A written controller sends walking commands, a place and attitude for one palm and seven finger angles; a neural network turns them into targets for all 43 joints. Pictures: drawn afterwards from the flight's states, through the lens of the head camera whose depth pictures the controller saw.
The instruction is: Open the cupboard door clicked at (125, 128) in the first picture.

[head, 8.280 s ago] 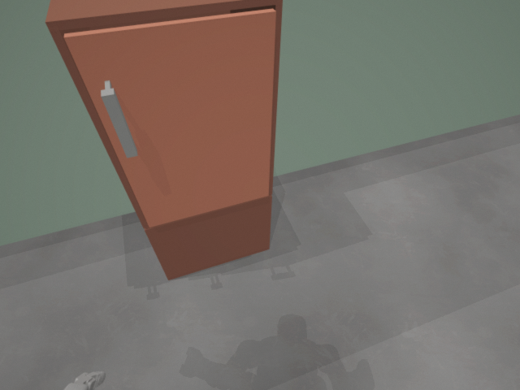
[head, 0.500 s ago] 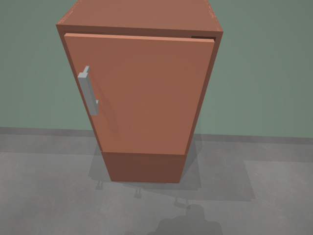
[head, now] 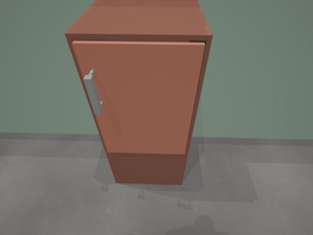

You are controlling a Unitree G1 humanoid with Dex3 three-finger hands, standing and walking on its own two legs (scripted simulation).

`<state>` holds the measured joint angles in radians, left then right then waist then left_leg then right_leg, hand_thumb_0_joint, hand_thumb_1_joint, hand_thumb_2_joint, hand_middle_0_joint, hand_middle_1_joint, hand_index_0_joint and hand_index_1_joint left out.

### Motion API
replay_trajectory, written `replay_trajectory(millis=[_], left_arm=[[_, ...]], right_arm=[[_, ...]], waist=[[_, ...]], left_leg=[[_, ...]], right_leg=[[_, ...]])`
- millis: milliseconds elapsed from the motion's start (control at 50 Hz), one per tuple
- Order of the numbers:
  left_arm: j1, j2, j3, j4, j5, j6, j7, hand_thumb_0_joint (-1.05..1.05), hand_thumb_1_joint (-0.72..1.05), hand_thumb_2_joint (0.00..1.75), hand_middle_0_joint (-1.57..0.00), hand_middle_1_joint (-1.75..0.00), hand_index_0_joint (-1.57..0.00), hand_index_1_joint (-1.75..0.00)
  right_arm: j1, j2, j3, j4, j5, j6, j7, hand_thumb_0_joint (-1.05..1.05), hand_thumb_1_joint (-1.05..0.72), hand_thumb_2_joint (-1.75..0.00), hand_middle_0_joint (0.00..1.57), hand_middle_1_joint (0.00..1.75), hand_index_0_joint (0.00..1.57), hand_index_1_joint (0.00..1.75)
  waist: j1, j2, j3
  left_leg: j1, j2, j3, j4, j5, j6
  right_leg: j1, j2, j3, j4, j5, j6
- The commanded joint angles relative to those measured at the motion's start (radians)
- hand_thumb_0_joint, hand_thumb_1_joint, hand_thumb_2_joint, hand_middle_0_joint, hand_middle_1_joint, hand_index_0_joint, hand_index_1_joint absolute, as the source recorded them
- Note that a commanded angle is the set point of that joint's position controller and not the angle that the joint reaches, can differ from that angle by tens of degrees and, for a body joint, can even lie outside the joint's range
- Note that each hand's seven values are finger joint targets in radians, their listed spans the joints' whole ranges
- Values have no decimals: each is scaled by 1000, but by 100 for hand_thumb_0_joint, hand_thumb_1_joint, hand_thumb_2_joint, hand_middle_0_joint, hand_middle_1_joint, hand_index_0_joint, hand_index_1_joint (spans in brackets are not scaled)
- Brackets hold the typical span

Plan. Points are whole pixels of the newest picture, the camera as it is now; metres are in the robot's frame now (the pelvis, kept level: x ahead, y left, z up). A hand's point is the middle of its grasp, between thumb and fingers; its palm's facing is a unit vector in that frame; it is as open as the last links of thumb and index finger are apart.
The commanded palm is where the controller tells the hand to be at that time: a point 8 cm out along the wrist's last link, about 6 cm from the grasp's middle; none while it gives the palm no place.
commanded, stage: come to a stop and stand still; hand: left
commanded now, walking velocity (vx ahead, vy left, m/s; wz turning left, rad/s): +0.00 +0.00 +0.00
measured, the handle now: (95, 92) +0.56 +0.26 +0.05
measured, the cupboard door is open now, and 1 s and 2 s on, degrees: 0 0 0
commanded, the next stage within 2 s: look again from close up in 0.26 s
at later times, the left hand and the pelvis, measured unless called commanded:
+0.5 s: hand out of the picture +0.02 +0.18 -0.17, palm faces +0.01 -0.97 -0.24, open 7.3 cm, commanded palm none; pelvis +0.00 -0.01 +0.00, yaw +0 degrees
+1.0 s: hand out of the picture +0.00 +0.16 -0.17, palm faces +0.09 -0.98 -0.16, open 7.3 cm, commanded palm +0.10 +0.22 -0.07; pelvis +0.00 +0.00 +0.00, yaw +0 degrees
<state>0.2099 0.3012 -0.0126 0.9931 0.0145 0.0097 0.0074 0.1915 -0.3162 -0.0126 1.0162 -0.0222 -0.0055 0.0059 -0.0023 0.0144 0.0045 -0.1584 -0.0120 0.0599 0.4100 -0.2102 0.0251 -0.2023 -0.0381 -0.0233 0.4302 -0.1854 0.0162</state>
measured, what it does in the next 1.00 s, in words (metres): stands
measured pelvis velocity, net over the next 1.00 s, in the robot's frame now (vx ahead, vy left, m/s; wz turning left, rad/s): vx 0.00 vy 0.00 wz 0.00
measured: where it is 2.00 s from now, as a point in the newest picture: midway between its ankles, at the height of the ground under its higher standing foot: outside the picture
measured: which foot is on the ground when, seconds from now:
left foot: down 0.00-1.00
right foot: down 0.00-1.00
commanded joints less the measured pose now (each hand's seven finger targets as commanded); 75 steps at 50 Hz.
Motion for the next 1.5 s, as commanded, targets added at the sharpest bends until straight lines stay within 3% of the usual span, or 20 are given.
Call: replay_trajectory(millis=[0,600,920,940,960,980,1000,1020,1040,1100,1120,1160,1180,1200,1240,1300,1320,1380,1440,1480], left_arm=[[-37,175,35,-51,1,-36,11,0,90,90,-20,-30,-20,-30],[111,-8,15,62,0,-26,35,0,90,90,-20,-30,-20,-30],[173,-71,18,79,1,-28,41,0,90,90,-20,-30,-20,-30],[215,-42,11,115,12,-45,72,0,90,90,-20,-30,-20,-30],[-535,168,116,-1458,-216,-265,56,0,88,89,-20,-32,-20,-32],[-145,100,112,-1188,-133,-202,111,0,85,88,-20,-33,-20,-33],[-104,11,60,-1087,-149,-150,161,0,83,87,-21,-34,-21,-34],[212,-211,-39,-850,-153,-56,150,0,81,86,-21,-36,-21,-36],[63,-198,-71,-1110,-200,-90,124,0,78,85,-21,-37,-21,-37],[124,-165,-42,-1031,-167,-219,85,0,71,82,-21,-42,-21,-42],[129,-189,-37,-966,-165,-265,53,0,69,81,-22,-43,-22,-43],[338,-200,19,-825,-204,-392,-48,0,64,79,-22,-47,-22,-47],[410,-174,61,-821,-228,-462,-112,0,62,78,-22,-48,-22,-48],[492,-104,149,-776,-245,-512,-184,0,60,77,-22,-50,-22,-50],[465,-31,202,-831,-255,-582,-298,0,55,75,-22,-53,-22,-53],[407,61,281,-1038,-247,-533,-301,0,48,72,-23,-57,-23,-57],[372,32,252,-1143,-257,-520,-287,0,46,71,-23,-58,-23,-58],[241,41,277,-1386,-279,-550,-214,0,39,68,-24,-63,-24,-63],[124,28,214,-1507,-269,-632,-199,0,32,65,-24,-68,-24,-68],[75,17,167,-1461,-272,-664,-245,0,27,63,-25,-70,-25,-70]], right_arm=[[-28,-154,-29,-44,8,-22,-7,0,-90,-90,20,30,20,30],[97,28,-6,90,15,-6,-22,0,-90,-90,20,30,20,30],[145,80,-11,102,18,-10,-31,0,-90,-90,20,30,20,30],[51,58,4,23,17,-32,-24,0,-90,-90,20,30,20,30],[65,-116,-8,-346,64,-163,-73,0,-90,-90,20,30,20,30],[-31,-25,23,-292,75,-260,-105,0,-90,-90,20,30,20,30],[-12,-32,0,-241,80,-298,-107,0,-90,-90,20,30,20,30],[27,10,2,-235,88,-291,-89,0,-90,-90,20,30,20,30],[15,-17,6,-335,101,-308,-91,0,-90,-90,20,30,20,30],[4,-56,-16,-407,67,-369,-88,0,-90,-90,20,30,20,30],[14,-52,-28,-419,56,-367,-76,0,-90,-90,20,30,20,30],[-5,-49,-54,-472,38,-372,-48,0,-90,-90,20,30,20,30],[-14,-52,-64,-500,33,-368,-31,0,-90,-90,20,30,20,30],[-21,-65,-80,-534,33,-348,-5,0,-90,-90,20,30,20,30],[-83,-78,-89,-622,28,-320,14,0,-90,-90,20,30,20,30],[-86,-59,-86,-706,41,-269,9,0,-90,-90,20,30,20,30],[-97,-50,-80,-739,40,-256,4,0,-90,-90,20,30,20,30],[-36,-18,-71,-735,39,-243,-12,0,-90,-90,20,30,20,30],[17,-21,-58,-680,29,-252,-30,0,-90,-90,20,30,20,30],[26,-39,-47,-639,32,-270,-38,0,-90,-90,20,30,20,30]], waist=[[-7,-38,3],[1,-35,65],[2,-22,69],[37,20,107],[-102,173,-395],[-4,260,-313],[-42,212,-195],[-39,98,-42],[-38,86,20],[-62,-99,84],[-53,-223,78],[12,-337,62],[38,-346,23],[72,-249,-3],[71,-160,-60],[112,5,-183],[106,69,-220],[60,179,-314],[-28,158,-316],[-71,134,-279]], left_leg=[[-33,114,-122,-106,-33,8],[-63,113,-104,-108,8,-14],[-63,116,-104,-100,20,-7],[-117,123,-53,93,106,-31],[144,16,-60,-37,54,-18],[79,37,-30,-67,-13,-8],[-47,49,-57,-79,-163,-32],[-145,50,-97,-95,-242,-29],[-186,45,-120,-74,-270,-24],[-273,9,-127,65,-298,-20],[-318,5,-122,119,-293,-24],[-436,-1,-86,237,-277,-35],[-476,-8,-68,289,-249,-39],[-471,-22,-50,326,-196,-51],[-525,-42,-25,406,-158,-46],[-557,-39,-16,422,-157,-31],[-540,-32,-21,425,-135,-29],[-476,-8,-54,485,-46,-17],[-456,10,-87,559,-19,-4],[-489,16,-100,594,-59,-1]], right_leg=[[-7,-89,116,-118,-60,-33],[13,-78,84,-126,1,-19],[9,-72,72,-96,43,-19],[-24,-115,96,-55,263,-33],[81,0,6,13,89,-30],[40,36,-34,74,-52,-61],[-37,46,-66,82,-129,-49],[-115,48,-102,88,-148,-40],[-123,38,-88,89,-163,-31],[-263,35,-74,96,-299,-25],[-325,39,-80,127,-349,-22],[-416,44,-82,205,-434,-26],[-421,42,-70,240,-437,-33],[-393,45,-55,274,-383,-52],[-376,31,-37,355,-272,-62],[-365,36,-16,442,-233,-61],[-363,38,-14,464,-190,-62],[-398,48,-1,487,-84,-60],[-508,62,-4,504,-72,-53],[-564,65,-1,496,-118,-46]])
